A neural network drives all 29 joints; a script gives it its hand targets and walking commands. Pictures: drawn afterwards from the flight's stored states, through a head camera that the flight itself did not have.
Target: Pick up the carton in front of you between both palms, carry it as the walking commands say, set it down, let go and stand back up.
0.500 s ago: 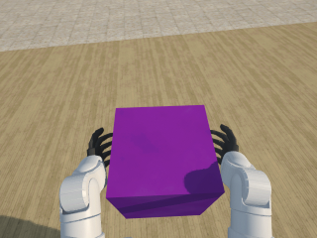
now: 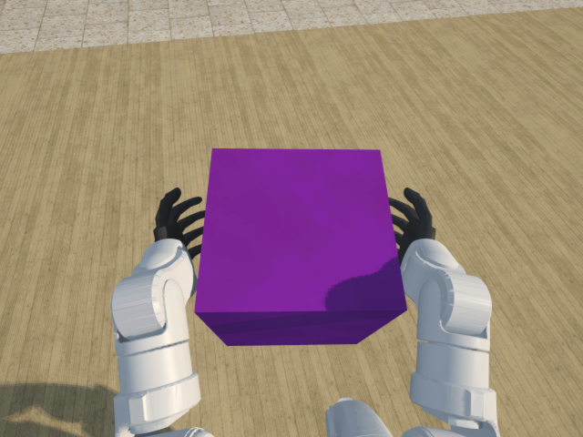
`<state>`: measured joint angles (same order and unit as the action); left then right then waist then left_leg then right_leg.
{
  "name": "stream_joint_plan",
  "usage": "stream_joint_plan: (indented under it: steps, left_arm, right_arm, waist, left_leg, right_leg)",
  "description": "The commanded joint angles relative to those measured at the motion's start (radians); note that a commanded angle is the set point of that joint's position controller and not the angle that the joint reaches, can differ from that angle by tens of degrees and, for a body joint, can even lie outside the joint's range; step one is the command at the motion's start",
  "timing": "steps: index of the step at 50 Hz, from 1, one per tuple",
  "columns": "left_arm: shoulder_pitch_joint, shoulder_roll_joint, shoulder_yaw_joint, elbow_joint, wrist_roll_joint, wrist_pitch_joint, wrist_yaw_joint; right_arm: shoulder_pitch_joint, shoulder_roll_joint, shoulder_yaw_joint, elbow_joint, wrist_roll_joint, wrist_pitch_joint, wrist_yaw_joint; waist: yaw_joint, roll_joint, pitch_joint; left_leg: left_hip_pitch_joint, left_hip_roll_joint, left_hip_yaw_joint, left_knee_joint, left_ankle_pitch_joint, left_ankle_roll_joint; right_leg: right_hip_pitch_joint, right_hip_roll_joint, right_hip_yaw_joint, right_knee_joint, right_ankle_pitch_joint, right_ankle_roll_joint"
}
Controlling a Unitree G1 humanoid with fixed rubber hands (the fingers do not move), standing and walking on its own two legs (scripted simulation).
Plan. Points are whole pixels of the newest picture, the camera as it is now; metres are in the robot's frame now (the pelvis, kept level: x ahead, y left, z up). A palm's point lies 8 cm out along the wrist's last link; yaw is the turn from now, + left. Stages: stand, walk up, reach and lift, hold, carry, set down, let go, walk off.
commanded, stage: carry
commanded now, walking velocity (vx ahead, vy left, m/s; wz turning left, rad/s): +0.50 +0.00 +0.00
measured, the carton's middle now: (294, 259) +0.36 -0.01 +0.01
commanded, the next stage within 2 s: none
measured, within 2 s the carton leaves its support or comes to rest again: neither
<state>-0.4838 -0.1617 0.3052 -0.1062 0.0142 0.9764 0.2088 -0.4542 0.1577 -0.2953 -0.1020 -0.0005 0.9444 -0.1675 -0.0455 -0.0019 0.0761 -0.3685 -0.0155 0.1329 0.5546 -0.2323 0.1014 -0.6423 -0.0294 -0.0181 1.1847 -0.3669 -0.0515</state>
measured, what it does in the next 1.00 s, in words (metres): goes down: right foot, then left foot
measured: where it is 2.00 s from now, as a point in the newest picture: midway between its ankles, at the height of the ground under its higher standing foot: (267, 169)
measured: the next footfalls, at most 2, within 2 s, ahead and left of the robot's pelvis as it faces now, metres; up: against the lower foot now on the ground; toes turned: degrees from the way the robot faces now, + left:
right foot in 0.22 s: +0.35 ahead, -0.07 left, -0.02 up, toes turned -3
left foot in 0.70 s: +0.65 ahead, +0.08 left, -0.04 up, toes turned +5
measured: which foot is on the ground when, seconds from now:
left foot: down 0.00-0.24, up 0.26-0.68, down 0.70-1.00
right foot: up 0.00-0.20, down 0.22-0.72, up 0.74-1.00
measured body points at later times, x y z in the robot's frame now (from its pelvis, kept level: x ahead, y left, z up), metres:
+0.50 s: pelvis +0.35 -0.02 -0.02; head +0.40 -0.03 +0.43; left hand +0.68 +0.16 +0.05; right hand +0.70 -0.15 +0.04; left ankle +0.39 +0.12 -0.69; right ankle +0.31 -0.07 -0.75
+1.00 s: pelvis +0.66 +0.03 -0.04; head +0.70 +0.04 +0.41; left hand +1.01 +0.18 +0.03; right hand +1.00 -0.13 +0.03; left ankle +0.61 +0.08 -0.78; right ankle +0.73 -0.12 -0.71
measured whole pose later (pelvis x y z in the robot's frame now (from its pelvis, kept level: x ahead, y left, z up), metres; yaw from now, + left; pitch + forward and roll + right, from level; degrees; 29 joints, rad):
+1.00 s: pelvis +0.66 +0.03 -0.04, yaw +0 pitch +6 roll -1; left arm -0.42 -0.16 0.28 -0.06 0.04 0.93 0.21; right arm -0.41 0.14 -0.26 -0.04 0.00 0.91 -0.17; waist -0.06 0.00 -0.01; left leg -0.27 -0.05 0.11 0.49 -0.25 0.11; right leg -0.70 -0.05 -0.01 0.97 -0.25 -0.04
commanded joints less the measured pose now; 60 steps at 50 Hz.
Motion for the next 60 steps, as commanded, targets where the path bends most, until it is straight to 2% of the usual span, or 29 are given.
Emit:
stream_joint_plan:
  steps: [1,5,7,9,10,11,12,13,14,16,17,20,23,26,30,32,34,35,36,37,38,40,41,45,50,55,57,59,60]
  left_arm:
    - [-0.481,-0.715,-0.643,-0.101,-0.106,-0.048,-0.003]
    - [-0.441,-0.652,-0.657,-0.143,-0.108,-0.061,-0.003]
    - [-0.418,-0.618,-0.652,-0.141,-0.101,-0.057,-0.007]
    - [-0.379,-0.587,-0.635,-0.114,-0.085,-0.047,-0.008]
    - [-0.354,-0.578,-0.622,-0.094,-0.073,-0.042,-0.008]
    - [-0.329,-0.572,-0.607,-0.074,-0.061,-0.034,-0.009]
    - [-0.321,-0.552,-0.587,-0.041,-0.05,-0.027,-0.007]
    - [-0.342,-0.533,-0.587,-0.011,-0.068,-0.024,0.003]
    - [-0.305,-0.594,-0.606,0.021,-0.086,-0.022,-0.002]
    - [-0.427,-0.69,-0.645,-0.025,-0.134,-0.033,-0.027]
    - [-0.485,-0.735,-0.676,-0.04,-0.16,-0.04,-0.04]
    - [-0.556,-0.786,-0.726,-0.061,-0.2,-0.071,-0.061]
    - [-0.521,-0.77,-0.731,-0.053,-0.197,-0.09,-0.058]
    - [-0.484,-0.734,-0.725,-0.059,-0.195,-0.098,-0.048]
    - [-0.433,-0.669,-0.695,-0.051,-0.17,-0.086,-0.025]
    - [-0.414,-0.651,-0.678,-0.03,-0.15,-0.072,-0.015]
    - [-0.425,-0.64,-0.668,-0.011,-0.136,-0.055,-0.009]
    - [-0.441,-0.629,-0.658,-0.007,-0.127,-0.047,-0.005]
    - [-0.44,-0.635,-0.651,0.008,-0.122,-0.035,-0.001]
    - [-0.413,-0.628,-0.638,0.016,-0.117,-0.026,0.0]
    - [-0.469,-0.635,-0.634,0.002,-0.125,-0.023,0.004]
    - [-0.507,-0.697,-0.605,0.016,-0.113,-0.029,0.005]
    - [-0.507,-0.717,-0.593,0.028,-0.103,-0.035,0.001]
    - [-0.49,-0.728,-0.597,0.038,-0.068,-0.063,-0.006]
    - [-0.471,-0.687,-0.621,-0.01,-0.085,-0.08,0.001]
    - [-0.423,-0.631,-0.608,-0.009,-0.077,-0.055,0.003]
    - [-0.416,-0.618,-0.595,0.007,-0.068,-0.043,0.001]
    - [-0.384,-0.606,-0.576,0.043,-0.054,-0.036,-0.001]
    - [-0.373,-0.607,-0.564,0.056,-0.044,-0.034,-0.002]
  right_arm:
    - [-0.572,0.733,0.71,-0.186,0.206,-0.03,0.01]
    - [-0.505,0.678,0.73,-0.2,0.205,-0.038,0.006]
    - [-0.465,0.65,0.719,-0.172,0.187,-0.035,0.0]
    - [-0.439,0.636,0.708,-0.137,0.162,-0.024,-0.009]
    - [-0.438,0.634,0.703,-0.12,0.15,-0.018,-0.012]
    - [-0.443,0.625,0.692,-0.103,0.136,-0.011,-0.017]
    - [-0.442,0.628,0.682,-0.076,0.119,0.0,-0.022]
    - [-0.392,0.612,0.653,-0.03,0.107,0.011,-0.025]
    - [-0.414,0.616,0.644,-0.046,0.107,0.013,-0.031]
    - [-0.485,0.688,0.625,-0.033,0.094,0.004,-0.032]
    - [-0.487,0.711,0.605,-0.018,0.075,-0.002,-0.029]
    - [-0.466,0.735,0.594,0.007,0.04,-0.028,-0.023]
    - [-0.452,0.721,0.603,0.006,0.035,-0.05,-0.028]
    - [-0.452,0.691,0.612,-0.026,0.05,-0.06,-0.033]
    - [-0.443,0.627,0.608,-0.051,0.063,-0.04,-0.037]
    - [-0.441,0.601,0.594,-0.046,0.063,-0.025,-0.037]
    - [-0.406,0.577,0.569,-0.006,0.053,-0.01,-0.04]
    - [-0.386,0.564,0.555,0.011,0.044,-0.003,-0.041]
    - [-0.387,0.541,0.538,0.029,0.039,0.003,-0.045]
    - [-0.407,0.546,0.543,0.043,0.045,0.006,-0.055]
    - [-0.398,0.586,0.545,0.059,0.066,0.009,-0.049]
    - [-0.506,0.683,0.603,0.009,0.119,-0.002,-0.023]
    - [-0.558,0.719,0.633,-0.014,0.141,-0.009,-0.01]
    - [-0.604,0.761,0.684,-0.04,0.178,-0.042,0.008]
    - [-0.54,0.707,0.676,-0.062,0.172,-0.056,-0.004]
    - [-0.459,0.656,0.651,-0.027,0.136,-0.035,-0.019]
    - [-0.452,0.652,0.645,-0.004,0.123,-0.026,-0.023]
    - [-0.467,0.66,0.646,0.014,0.115,-0.015,-0.025]
    - [-0.478,0.66,0.642,0.023,0.108,-0.011,-0.027]
  waist:
    - [-0.021,0.101,-0.555]
    - [-0.047,0.106,-0.49]
    - [-0.047,0.125,-0.465]
    - [0.009,0.139,-0.493]
    - [0.06,0.117,-0.527]
    - [0.099,0.043,-0.554]
    - [0.067,-0.143,-0.605]
    - [0.112,-0.333,-0.694]
    - [0.128,-0.253,-0.658]
    - [0.12,-0.061,-0.534]
    - [0.107,-0.024,-0.518]
    - [0.089,-0.047,-0.517]
    - [0.106,-0.088,-0.506]
    - [0.122,-0.106,-0.48]
    - [0.146,-0.116,-0.437]
    - [0.124,-0.134,-0.427]
    - [0.052,-0.085,-0.491]
    - [0.022,-0.01,-0.541]
    - [0.032,0.158,-0.602]
    - [-0.029,0.332,-0.659]
    - [-0.025,0.245,-0.609]
    - [-0.013,0.049,-0.524]
    - [-0.005,0.025,-0.508]
    - [0.012,0.081,-0.512]
    - [-0.022,0.1,-0.484]
    - [-0.054,0.102,-0.42]
    - [-0.028,0.126,-0.413]
    - [0.049,0.118,-0.478]
    - [0.087,0.053,-0.534]
  left_leg:
    - [0.586,0.253,-0.281,-0.08,0.701,0.106]
    - [0.539,0.131,-0.141,-0.068,0.755,0.067]
    - [0.489,0.115,-0.107,-0.05,0.74,0.053]
    - [0.456,0.127,-0.081,0.074,0.778,0.018]
    - [0.403,0.119,-0.04,0.212,0.73,-0.008]
    - [0.251,0.096,-0.033,0.388,0.477,-0.024]
    - [0.01,0.022,-0.062,0.552,-0.132,-0.032]
    - [-0.272,-0.087,-0.125,0.875,-0.381,-0.061]
    - [-0.365,-0.039,-0.174,0.912,-0.329,-0.039]
    - [-0.382,0.007,-0.167,0.816,-0.235,-0.043]
    - [-0.368,0.026,-0.168,0.759,-0.202,-0.046]
    - [-0.32,0.052,-0.143,0.597,-0.153,-0.061]
    - [-0.362,0.05,-0.1,0.43,-0.077,-0.072]
    - [-0.331,0.035,-0.06,0.244,0.099,-0.072]
    - [-0.234,-0.007,-0.003,0.0,0.288,-0.052]
    - [-0.113,-0.013,-0.001,-0.09,0.331,-0.019]
    - [0.166,-0.029,0.031,-0.157,0.372,-0.001]
    - [0.375,0.079,-0.077,-0.099,0.415,-0.006]
    - [0.607,0.322,-0.39,0.032,0.703,0.051]
    - [0.728,0.425,-0.696,-0.059,0.421,0.223]
    - [0.676,0.382,-0.708,-0.108,0.252,0.209]
    - [0.507,0.319,-0.558,-0.137,0.314,0.155]
    - [0.438,0.305,-0.504,-0.157,0.318,0.143]
    - [0.395,0.265,-0.377,-0.181,0.36,0.125]
    - [0.492,0.214,-0.265,-0.141,0.61,0.106]
    - [0.512,0.136,-0.169,-0.101,0.694,0.069]
    - [0.471,0.143,-0.152,-0.055,0.744,0.044]
    - [0.415,0.131,-0.089,0.147,0.78,-0.006]
    - [0.271,0.106,-0.061,0.338,0.552,-0.027]
  right_leg:
    - [-0.164,-0.009,-0.02,-0.147,0.072,-0.001]
    - [-0.024,0.061,-0.123,-0.536,0.34,-0.007]
    - [0.118,0.09,-0.158,-0.685,0.467,-0.025]
    - [0.315,0.099,-0.151,-0.758,0.551,-0.052]
    - [0.47,0.083,-0.152,-0.788,0.589,-0.057]
    - [0.645,-0.014,-0.066,-0.743,0.63,-0.047]
    - [0.857,-0.237,0.217,-0.576,0.934,-0.088]
    - [1.039,-0.392,0.574,-0.656,0.653,-0.3]
    - [1.004,-0.353,0.603,-0.724,0.431,-0.29]
    - [0.823,-0.281,0.446,-0.756,0.541,-0.233]
    - [0.767,-0.269,0.392,-0.765,0.555,-0.218]
    - [0.692,-0.23,0.292,-0.789,0.536,-0.191]
    - [0.727,-0.205,0.208,-0.774,0.688,-0.192]
    - [0.729,-0.153,0.12,-0.755,0.792,-0.162]
    - [0.746,-0.104,0.048,-0.719,0.798,-0.128]
    - [0.719,-0.111,0.029,-0.665,0.823,-0.105]
    - [0.633,-0.075,-0.043,-0.449,0.82,-0.054]
    - [0.462,-0.046,-0.058,-0.256,0.542,-0.028]
    - [0.204,0.033,-0.049,-0.067,-0.027,0.0]
    - [-0.044,0.131,0.002,0.191,-0.221,0.018]
    - [-0.139,0.084,0.05,0.243,-0.187,-0.007]
    - [-0.131,0.019,0.049,0.158,-0.08,-0.009]
    - [-0.099,0.0,0.05,0.093,-0.043,-0.003]
    - [-0.07,-0.016,0.016,-0.071,0.032,0.018]
    - [-0.142,-0.011,-0.029,-0.305,0.213,0.013]
    - [-0.032,0.049,-0.114,-0.614,0.419,-0.015]
    - [0.113,0.064,-0.12,-0.707,0.468,-0.046]
    - [0.373,0.083,-0.147,-0.781,0.494,-0.06]
    - [0.578,0.011,-0.078,-0.749,0.506,-0.059]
